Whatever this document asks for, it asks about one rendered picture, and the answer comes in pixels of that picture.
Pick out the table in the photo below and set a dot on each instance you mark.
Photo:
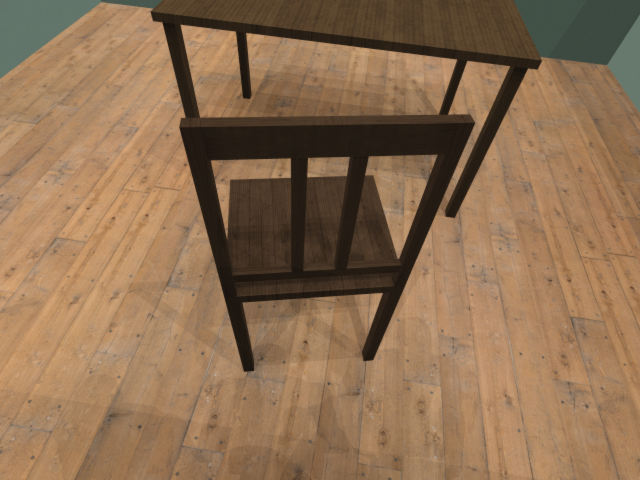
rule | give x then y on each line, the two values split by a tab
486	31

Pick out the chair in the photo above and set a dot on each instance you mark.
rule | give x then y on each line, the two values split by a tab
308	237

